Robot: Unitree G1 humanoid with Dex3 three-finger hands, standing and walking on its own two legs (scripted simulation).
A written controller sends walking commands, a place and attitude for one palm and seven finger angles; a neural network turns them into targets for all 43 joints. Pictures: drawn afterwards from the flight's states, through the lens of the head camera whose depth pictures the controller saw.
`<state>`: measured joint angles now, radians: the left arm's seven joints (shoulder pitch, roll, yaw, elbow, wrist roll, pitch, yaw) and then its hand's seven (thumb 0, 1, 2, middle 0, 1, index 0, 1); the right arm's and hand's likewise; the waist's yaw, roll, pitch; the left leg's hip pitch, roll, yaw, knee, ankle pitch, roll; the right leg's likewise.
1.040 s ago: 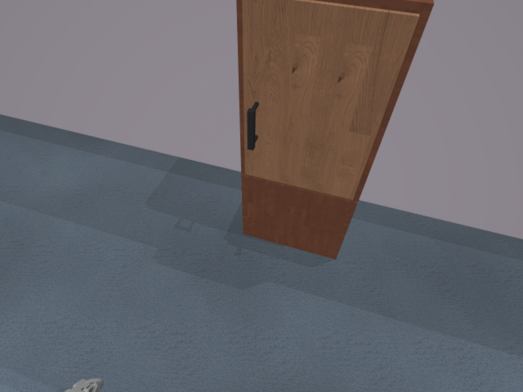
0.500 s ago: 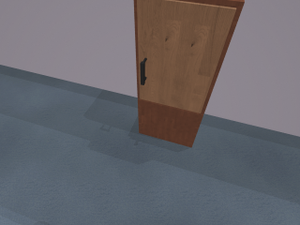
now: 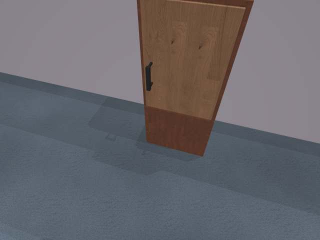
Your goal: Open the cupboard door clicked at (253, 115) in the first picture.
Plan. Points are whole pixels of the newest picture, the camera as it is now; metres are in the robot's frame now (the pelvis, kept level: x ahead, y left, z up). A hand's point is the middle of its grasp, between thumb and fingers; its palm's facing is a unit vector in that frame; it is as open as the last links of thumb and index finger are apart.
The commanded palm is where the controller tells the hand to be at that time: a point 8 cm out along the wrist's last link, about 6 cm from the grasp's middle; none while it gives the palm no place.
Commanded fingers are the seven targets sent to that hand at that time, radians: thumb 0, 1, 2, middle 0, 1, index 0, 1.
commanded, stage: look at it before walking up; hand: left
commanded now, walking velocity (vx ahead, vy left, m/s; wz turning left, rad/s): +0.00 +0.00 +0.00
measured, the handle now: (149, 76) +0.88 +0.10 -0.11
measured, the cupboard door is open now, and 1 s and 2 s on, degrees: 0 0 0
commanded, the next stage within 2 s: turn to face it in 0.50 s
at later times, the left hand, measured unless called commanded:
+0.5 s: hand out of the picture +0.08 +0.24 -0.16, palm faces -0.03 -0.95 -0.32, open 7.4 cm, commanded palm none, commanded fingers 0.00 0.90 0.90 -0.20 -0.30 -0.20 -0.30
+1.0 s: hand out of the picture +0.07 +0.20 -0.18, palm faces -0.10 -0.96 -0.25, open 7.4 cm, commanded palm none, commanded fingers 0.00 0.90 0.90 -0.20 -0.30 -0.20 -0.30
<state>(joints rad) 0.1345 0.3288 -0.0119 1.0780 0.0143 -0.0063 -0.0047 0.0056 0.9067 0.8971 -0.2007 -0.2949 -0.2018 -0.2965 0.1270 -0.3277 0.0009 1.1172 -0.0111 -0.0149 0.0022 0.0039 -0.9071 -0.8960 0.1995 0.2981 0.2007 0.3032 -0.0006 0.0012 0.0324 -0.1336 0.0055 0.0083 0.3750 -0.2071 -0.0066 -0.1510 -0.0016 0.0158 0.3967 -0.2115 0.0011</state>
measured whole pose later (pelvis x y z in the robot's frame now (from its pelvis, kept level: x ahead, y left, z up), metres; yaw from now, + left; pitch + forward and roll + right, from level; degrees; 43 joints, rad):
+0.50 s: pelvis +0.01 +0.00 +0.00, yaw +0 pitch -2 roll +0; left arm 0.14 0.33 -0.01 1.09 0.01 -0.01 0.00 0.01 0.91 0.90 -0.20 -0.29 -0.20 -0.30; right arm 0.12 -0.33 0.00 1.12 -0.01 -0.02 0.00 0.00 -0.91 -0.90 0.20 0.30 0.20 0.30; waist 0.01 0.00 0.04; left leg -0.11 0.01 0.01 0.36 -0.21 -0.01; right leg -0.13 0.00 0.02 0.38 -0.21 0.00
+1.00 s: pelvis +0.00 +0.00 -0.01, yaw -6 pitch -1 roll +1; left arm 0.21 0.23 0.01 1.01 0.02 0.05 0.00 0.01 0.91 0.90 -0.20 -0.29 -0.20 -0.30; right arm 0.17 -0.22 -0.02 1.04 -0.01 0.02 -0.02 0.00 -0.91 -0.90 0.20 0.30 0.20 0.30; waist 0.01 0.00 0.06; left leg -0.20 0.05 0.10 0.53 -0.30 -0.02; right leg -0.27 0.05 0.11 0.56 -0.27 -0.01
